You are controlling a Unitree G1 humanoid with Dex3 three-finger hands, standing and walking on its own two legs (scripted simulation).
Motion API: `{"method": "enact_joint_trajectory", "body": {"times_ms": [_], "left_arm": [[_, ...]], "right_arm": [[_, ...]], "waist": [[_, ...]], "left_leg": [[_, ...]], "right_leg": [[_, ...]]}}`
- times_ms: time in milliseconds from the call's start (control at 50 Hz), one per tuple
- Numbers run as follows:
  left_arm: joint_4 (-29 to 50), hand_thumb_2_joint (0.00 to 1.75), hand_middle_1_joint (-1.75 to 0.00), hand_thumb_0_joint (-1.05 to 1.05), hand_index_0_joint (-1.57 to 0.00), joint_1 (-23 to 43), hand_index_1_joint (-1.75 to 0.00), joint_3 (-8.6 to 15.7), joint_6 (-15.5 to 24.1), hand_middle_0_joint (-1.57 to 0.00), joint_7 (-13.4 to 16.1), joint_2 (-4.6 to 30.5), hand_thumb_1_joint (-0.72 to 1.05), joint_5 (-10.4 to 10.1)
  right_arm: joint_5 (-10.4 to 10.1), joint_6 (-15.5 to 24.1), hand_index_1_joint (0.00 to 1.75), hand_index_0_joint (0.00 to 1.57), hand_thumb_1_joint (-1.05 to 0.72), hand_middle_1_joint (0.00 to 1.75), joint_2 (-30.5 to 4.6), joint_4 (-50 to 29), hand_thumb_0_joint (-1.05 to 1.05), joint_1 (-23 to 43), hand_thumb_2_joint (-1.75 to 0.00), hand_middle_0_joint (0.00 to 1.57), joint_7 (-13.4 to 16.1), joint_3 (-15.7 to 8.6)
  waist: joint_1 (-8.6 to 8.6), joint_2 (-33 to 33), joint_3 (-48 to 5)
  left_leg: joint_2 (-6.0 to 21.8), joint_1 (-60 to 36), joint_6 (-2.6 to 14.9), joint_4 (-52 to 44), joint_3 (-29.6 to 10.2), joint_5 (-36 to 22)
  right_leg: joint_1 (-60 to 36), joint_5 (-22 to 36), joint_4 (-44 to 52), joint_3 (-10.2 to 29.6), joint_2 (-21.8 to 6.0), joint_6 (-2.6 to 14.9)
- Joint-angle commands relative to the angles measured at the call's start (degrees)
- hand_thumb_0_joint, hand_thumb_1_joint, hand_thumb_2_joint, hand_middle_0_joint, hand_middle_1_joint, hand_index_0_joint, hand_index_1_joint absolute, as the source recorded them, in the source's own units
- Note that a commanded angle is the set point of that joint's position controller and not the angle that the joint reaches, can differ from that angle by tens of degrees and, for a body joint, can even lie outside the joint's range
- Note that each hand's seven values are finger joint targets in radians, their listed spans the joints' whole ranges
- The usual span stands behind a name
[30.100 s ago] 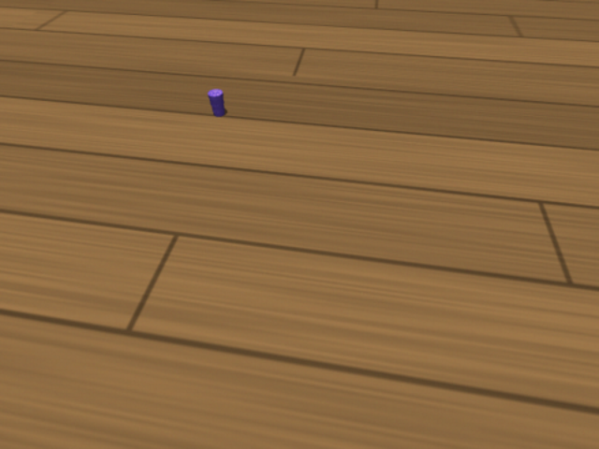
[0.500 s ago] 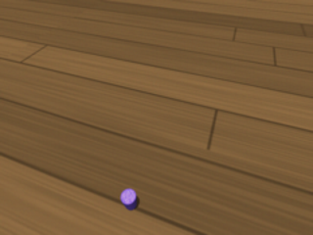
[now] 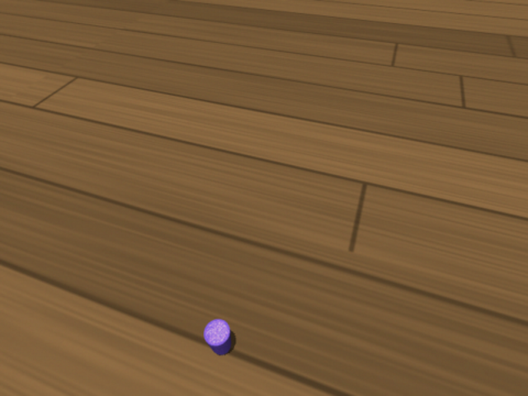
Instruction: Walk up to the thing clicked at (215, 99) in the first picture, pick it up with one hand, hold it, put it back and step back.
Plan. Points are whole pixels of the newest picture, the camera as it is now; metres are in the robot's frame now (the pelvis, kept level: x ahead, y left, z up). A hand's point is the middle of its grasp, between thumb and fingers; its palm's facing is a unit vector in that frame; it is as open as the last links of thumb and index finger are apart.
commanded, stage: stand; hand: left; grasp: from the side
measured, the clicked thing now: (219, 339) +0.44 +0.20 -0.71
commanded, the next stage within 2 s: step back in 1.06 s
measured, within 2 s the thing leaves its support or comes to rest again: neither
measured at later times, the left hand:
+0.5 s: hand out of the picture +0.09 +0.24 -0.16, palm faces -0.01 -0.94 -0.33, open 7.4 cm
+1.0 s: hand out of the picture +0.08 +0.24 -0.16, palm faces -0.01 -0.94 -0.33, open 7.4 cm
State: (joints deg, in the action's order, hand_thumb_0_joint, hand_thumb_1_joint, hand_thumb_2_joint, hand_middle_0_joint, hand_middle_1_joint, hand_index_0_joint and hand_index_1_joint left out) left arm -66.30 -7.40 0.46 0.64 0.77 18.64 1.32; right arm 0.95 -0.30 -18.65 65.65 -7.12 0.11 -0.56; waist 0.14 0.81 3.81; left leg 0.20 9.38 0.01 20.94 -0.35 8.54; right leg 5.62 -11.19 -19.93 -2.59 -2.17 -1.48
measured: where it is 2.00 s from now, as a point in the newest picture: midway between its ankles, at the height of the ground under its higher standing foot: outside the picture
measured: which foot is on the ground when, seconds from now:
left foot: down 0.00-1.00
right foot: down 0.00-1.00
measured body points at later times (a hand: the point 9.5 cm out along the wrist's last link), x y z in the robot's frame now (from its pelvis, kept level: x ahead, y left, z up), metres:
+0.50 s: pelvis +0.02 +0.00 +0.00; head +0.03 +0.00 +0.45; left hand +0.09 +0.29 -0.13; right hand +0.09 -0.30 -0.14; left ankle +0.03 +0.12 -0.75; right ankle +0.00 -0.13 -0.75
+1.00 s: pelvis +0.02 -0.01 +0.00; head +0.02 -0.01 +0.45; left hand +0.08 +0.29 -0.13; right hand +0.08 -0.30 -0.13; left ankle +0.03 +0.12 -0.75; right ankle +0.00 -0.13 -0.75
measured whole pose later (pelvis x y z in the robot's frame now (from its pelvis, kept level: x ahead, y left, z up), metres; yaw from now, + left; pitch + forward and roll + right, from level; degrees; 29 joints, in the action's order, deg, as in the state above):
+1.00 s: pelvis +0.02 -0.01 +0.00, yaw +0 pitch -3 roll +0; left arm -65.8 -7.0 0.9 0.6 0.1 19.0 0.9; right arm 0.7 0.2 -19.4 66.1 -6.2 0.0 -0.1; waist -0.1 0.3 3.1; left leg 0.6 7.4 -0.5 18.6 -0.4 8.6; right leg 3.5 -11.1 -17.3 -2.7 -1.7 -1.1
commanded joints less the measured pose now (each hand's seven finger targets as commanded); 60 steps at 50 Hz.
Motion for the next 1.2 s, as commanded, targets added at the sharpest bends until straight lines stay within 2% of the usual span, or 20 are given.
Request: {"method": "enact_joint_trajectory", "body": {"times_ms": [0, 180, 260, 320, 400, 440, 580, 620, 680, 800, 920, 940, 1000, 1020, 1040, 1060, 1100, 1140, 1160, 1180], "left_arm": [[3.01, 0.9, -0.3, 0.0, -0.2, 2.32, -0.3, 1.9, 1.36, -0.2, 0.72, 11.98, 0.9, -0.07], [2.53, 0.9, -0.3, 0.0, -0.2, 2.09, -0.3, 2.04, 1.16, -0.2, 0.62, 11.7, 0.9, -0.31], [2.37, 0.9, -0.3, 0.0, -0.2, 2.62, -0.3, 2.07, 1.03, -0.2, 0.55, 11.7, 0.9, -0.18], [2.57, 0.9, -0.3, 0.0, -0.2, 2.58, -0.3, 2.16, 0.98, -0.2, 0.47, 11.65, 0.9, -0.19], [2.99, 0.9, -0.3, 0.0, -0.2, 2.77, -0.3, 2.31, 1.12, -0.2, 0.5, 11.82, 0.9, -0.29], [2.85, 0.9, -0.3, 0.0, -0.2, 2.87, -0.3, 2.26, 1.0, -0.2, 0.46, 11.72, 0.9, -0.35], [3.51, 0.9, -0.3, 0.0, -0.2, 3.17, -0.3, 2.3, 1.03, -0.2, 0.37, 11.81, 0.9, -0.26], [3.34, 0.9, -0.3, 0.0, -0.2, 2.91, -0.3, 2.21, 1.05, -0.2, 0.36, 12.04, 0.9, -0.32], [3.5, 0.9, -0.3, 0.0, -0.2, 2.84, -0.3, 2.14, 1.2, -0.2, 0.36, 11.89, 0.9, -0.32], [3.44, 0.9, -0.3, 0.0, -0.2, 2.31, -0.3, 2.33, 1.04, -0.2, 0.24, 12.42, 0.9, -0.33], [3.87, 0.9, -0.3, 0.0, -0.2, 2.27, -0.3, 2.26, 1.23, -0.2, 0.09, 12.3, 0.9, -0.28], [4.04, 0.9, -0.3, 0.0, -0.2, 2.36, -0.3, 2.2, 1.3, -0.2, 0.08, 12.3, 0.9, -0.27], [4.06, 0.9, -0.3, 0.0, -0.2, 2.32, -0.3, 2.2, 1.23, -0.2, 0.11, 12.23, 0.9, -0.33], [4.2, 0.9, -0.3, 0.0, -0.2, 2.14, -0.3, 2.22, 1.28, -0.2, 0.13, 12.65, 0.9, -0.36], [4.85, 0.9, -0.3, 0.0, -0.2, 1.82, -0.3, 5.31, 0.77, -0.2, 0.34, 16.45, 0.9, -1.5], [5.62, 0.9, -0.3, 0.0, -0.2, 1.18, -0.3, 5.51, 0.55, -0.2, 0.56, 16.19, 0.9, -1.65], [7.84, 0.9, -0.3, 0.0, -0.2, 0.61, -0.3, 5.99, 0.41, -0.2, 0.67, 15.9, 0.9, -1.56], [10.24, 0.9, -0.3, 0.0, -0.2, 2.53, -0.3, 6.45, -0.14, -0.2, 0.63, 16.28, 0.9, -1.27], [11.63, 0.9, -0.3, 0.0, -0.2, 3.93, -0.3, 6.6, -0.37, -0.2, 0.66, 16.77, 0.9, -0.99], [13.04, 0.9, -0.3, 0.0, -0.2, 5.38, -0.3, 6.75, -0.6, -0.2, 0.73, 17.21, 0.9, -0.68]], "right_arm": [[0.17, 1.43, 0.3, 0.2, -0.9, 0.3, -10.74, -3.0, 0.0, 1.86, -0.9, 0.2, 0.67, -2.03], [0.02, 1.7, 0.3, 0.2, -0.9, 0.3, -11.74, -2.53, 0.0, 2.47, -0.9, 0.2, 0.95, -1.83], [-0.09, 1.56, 0.3, 0.2, -0.9, 0.3, -11.77, -2.49, 0.0, 2.63, -0.9, 0.2, 0.91, -1.79], [0.0, 1.76, 0.3, 0.2, -0.9, 0.3, -11.9, -2.6, 0.0, 2.66, -0.9, 0.2, 0.96, -1.77], [-0.01, 1.99, 0.3, 0.2, -0.9, 0.3, -12.05, -2.99, 0.0, 3.1, -0.9, 0.2, 1.08, -1.86], [-0.05, 1.95, 0.3, 0.2, -0.9, 0.3, -11.94, -2.8, 0.0, 3.01, -0.9, 0.2, 1.05, -1.71], [0.0, 1.85, 0.3, 0.2, -0.9, 0.3, -12.38, -3.0, 0.0, 3.77, -0.9, 0.2, 1.05, -1.86], [-0.1, 1.8, 0.3, 0.2, -0.9, 0.3, -12.16, -2.78, 0.0, 3.66, -0.9, 0.2, 0.96, -1.8], [-0.23, 1.85, 0.3, 0.2, -0.9, 0.3, -12.37, -2.85, 0.0, 3.76, -0.9, 0.2, 0.86, -1.9], [-0.1, 1.75, 0.3, 0.2, -0.9, 0.3, -12.32, -3.01, 0.0, 3.93, -0.9, 0.2, 0.72, -1.92], [-0.16, 1.83, 0.3, 0.2, -0.9, 0.3, -12.61, -2.97, 0.0, 3.46, -0.9, 0.2, 0.59, -1.93], [-0.16, 1.85, 0.3, 0.2, -0.9, 0.3, -12.49, -3.14, 0.0, 3.59, -0.9, 0.2, 0.59, -1.88], [-0.17, 1.82, 0.3, 0.2, -0.9, 0.3, -12.49, -3.07, 0.0, 3.58, -0.9, 0.2, 0.57, -1.75], [-0.11, 1.86, 0.3, 0.2, -0.9, 0.3, -12.4, -3.09, 0.0, 3.35, -0.9, 0.2, 0.56, -1.81], [-0.38, 0.67, 0.3, 0.2, -0.9, 0.3, -15.44, -4.57, 0.0, 4.94, -0.9, 0.2, 0.1, -2.97], [-0.79, 0.27, 0.3, 0.2, -0.9, 0.3, -14.08, -5.34, 0.0, 3.57, -0.9, 0.2, 0.09, -2.92], [-1.14, -0.18, 0.3, 0.2, -0.9, 0.3, -13.83, -6.82, 0.0, 2.05, -0.9, 0.2, -0.11, -3.35], [-0.98, -0.78, 0.3, 0.2, -0.9, 0.3, -13.26, -8.02, 0.0, 0.97, -0.9, 0.2, -0.19, -3.77], [-0.93, -1.19, 0.3, 0.2, -0.9, 0.3, -12.97, -8.52, 0.0, 0.16, -0.9, 0.2, -0.25, -3.98], [-0.79, -1.66, 0.3, 0.2, -0.9, 0.3, -12.85, -9.07, 0.0, -0.72, -0.9, 0.2, -0.33, -4.17]], "waist": [[-0.03, -0.59, -3.87], [0.39, 0.1, -5.16], [0.05, -0.38, -3.58], [0.13, 0.05, -4.51], [0.19, -0.69, -6.39], [0.13, -0.12, -5.3], [0.04, -0.19, -5.94], [0.07, -0.41, -4.83], [-0.04, -0.77, -5.38], [0.15, -0.59, -3.87], [-0.15, 0.01, -4.28], [-0.1, 0.02, -4.82], [-0.04, 0.21, -4.26], [0.01, -0.33, -4.63], [-0.06, -1.35, 2.18], [-0.43, -1.53, 1.4], [-0.81, -2.71, -4.64], [-1.3, -4.91, -7.22], [-1.19, -6.42, -7.71], [-1.41, -8.46, -7.37]], "left_leg": [[5.97, -1.01, 1.28, -4.28, -6.04, -1.67], [6.7, -3.16, 1.37, -3.89, -5.66, -8.5], [6.48, -2.16, 1.11, -5.09, -5.95, -4.44], [6.65, -2.9, 1.08, -4.89, -5.82, -6.79], [7.16, -4.68, 1.35, -3.58, -5.44, -12.89], [6.93, -4.14, 0.94, -4.45, -5.6, -11.03], [7.15, -4.17, 1.28, -3.98, -5.18, -9.87], [7.1, -3.95, 0.93, -4.62, -5.49, -9.25], [7.21, -4.5, 1.04, -4.0, -5.42, -10.47], [6.97, -3.07, 1.18, -5.39, -5.75, -4.98], [6.9, -2.99, 1.05, -5.29, -5.89, -4.14], [6.99, -3.03, 1.32, -5.0, -5.86, -5.63], [6.9, -2.9, 1.05, -5.27, -5.95, -5.04], [7.05, -3.39, 1.11, -5.03, -5.95, -6.5], [5.59, 1.86, 2.86, 1.42, -6.13, -13.91], [5.1, 3.14, 2.93, 3.29, -5.24, -14.77], [3.73, 1.56, 3.34, 9.04, -3.89, -14.83], [1.33, 1.57, 2.75, 14.46, -1.85, -8.7], [0.02, 1.98, 2.39, 18.39, -1.02, -3.15], [-1.37, 2.89, 2.36, 22.36, -0.76, 4.76]], "right_leg": [[0.38, 2.12, 4.84, 5.77, -5.83, 1.82], [-1.48, 7.19, 4.37, 5.24, -5.99, 1.64], [-0.5, 4.32, 5.18, 4.96, -5.66, 1.39], [-1.27, 6.4, 4.65, 5.07, -5.89, 1.61], [-2.31, 10.86, 4.13, 4.92, -6.12, 1.55], [-1.83, 8.8, 4.41, 4.71, -5.85, 1.37], [-2.15, 9.05, 4.84, 5.06, -6.16, 1.62], [-1.45, 7.05, 5.04, 4.77, -5.93, 1.54], [-1.75, 8.61, 5.17, 4.75, -6.01, 1.6], [-0.85, 3.89, 5.63, 4.84, -5.89, 1.95], [-0.76, 3.59, 5.88, 5.16, -6.01, 2.06], [-1.3, 5.28, 5.71, 5.25, -6.17, 2.08], [-0.74, 4.3, 5.74, 5.04, -5.93, 1.99], [-0.86, 4.88, 5.5, 5.12, -6.11, 2.07], [3.96, 12.7, 0.82, 5.55, -5.18, 2.63], [3.16, 14.41, -0.21, 5.22, -5.4, 3.34], [1.8, 17.91, -1.61, 6.74, -7.16, 5.93], [3.58, 17.59, -1.39, 9.61, -10.62, 9.09], [4.81, 18.41, -1.91, 11.21, -13.01, 11.05], [7.06, 18.38, -2.23, 12.86, -15.28, 12.97]]}}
